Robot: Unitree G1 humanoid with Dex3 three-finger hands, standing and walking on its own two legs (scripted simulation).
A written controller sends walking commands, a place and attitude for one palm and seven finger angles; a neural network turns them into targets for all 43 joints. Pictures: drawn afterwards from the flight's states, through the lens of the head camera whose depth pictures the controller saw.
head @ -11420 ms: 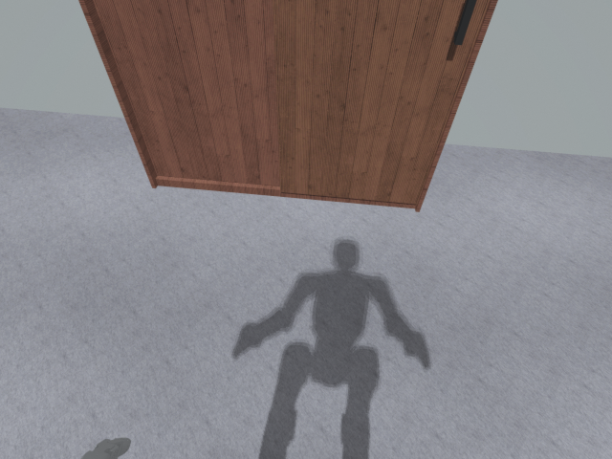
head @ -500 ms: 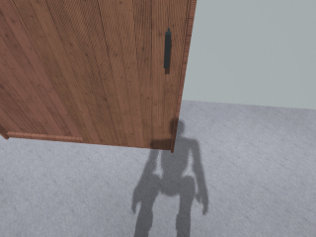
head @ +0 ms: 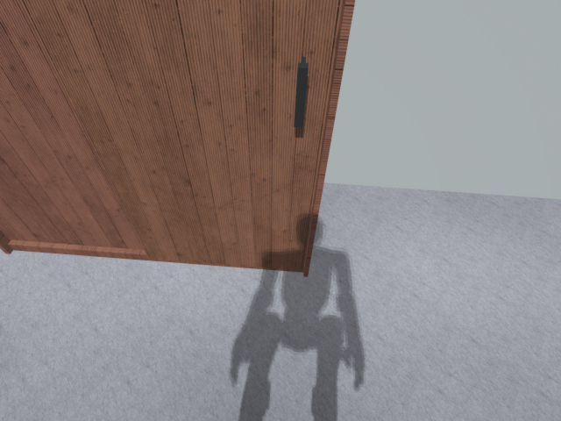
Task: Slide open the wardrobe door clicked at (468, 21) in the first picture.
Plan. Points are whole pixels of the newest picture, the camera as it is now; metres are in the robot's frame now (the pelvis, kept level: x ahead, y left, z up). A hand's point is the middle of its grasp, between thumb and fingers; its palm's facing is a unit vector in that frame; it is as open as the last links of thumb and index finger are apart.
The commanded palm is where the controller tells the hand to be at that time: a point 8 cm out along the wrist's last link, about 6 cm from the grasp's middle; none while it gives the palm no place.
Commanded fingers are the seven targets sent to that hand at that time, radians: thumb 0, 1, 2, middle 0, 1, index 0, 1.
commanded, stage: shuffle to correct the standing spot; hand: right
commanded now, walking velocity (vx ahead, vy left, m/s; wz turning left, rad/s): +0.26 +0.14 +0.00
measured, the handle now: (300, 92) +0.75 +0.00 +0.08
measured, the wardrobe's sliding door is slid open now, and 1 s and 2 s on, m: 0.00 0.00 0.00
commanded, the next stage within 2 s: come to a stop and stand still in 0.92 s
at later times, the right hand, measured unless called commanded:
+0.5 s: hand out of the picture -0.02 -0.13 -0.20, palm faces +0.08 +0.99 -0.09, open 7.4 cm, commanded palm none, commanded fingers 0.00 -0.90 -0.90 0.20 0.30 0.20 0.30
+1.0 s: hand (329, 317) +0.35 -0.08 -0.18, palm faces +0.00 +0.98 -0.22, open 7.3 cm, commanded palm none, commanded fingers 0.00 -0.90 -0.90 0.20 0.30 0.20 0.30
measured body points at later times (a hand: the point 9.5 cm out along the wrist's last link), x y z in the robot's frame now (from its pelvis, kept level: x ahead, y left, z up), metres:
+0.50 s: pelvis +0.09 +0.01 -0.03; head +0.11 -0.02 +0.42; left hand +0.11 +0.24 -0.17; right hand -0.02 -0.19 -0.19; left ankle -0.03 +0.11 -0.71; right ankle +0.08 -0.09 -0.75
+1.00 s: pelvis +0.25 +0.10 -0.02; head +0.30 +0.11 +0.43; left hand +0.21 +0.34 -0.18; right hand +0.35 -0.13 -0.17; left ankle +0.31 +0.21 -0.74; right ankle +0.16 -0.02 -0.67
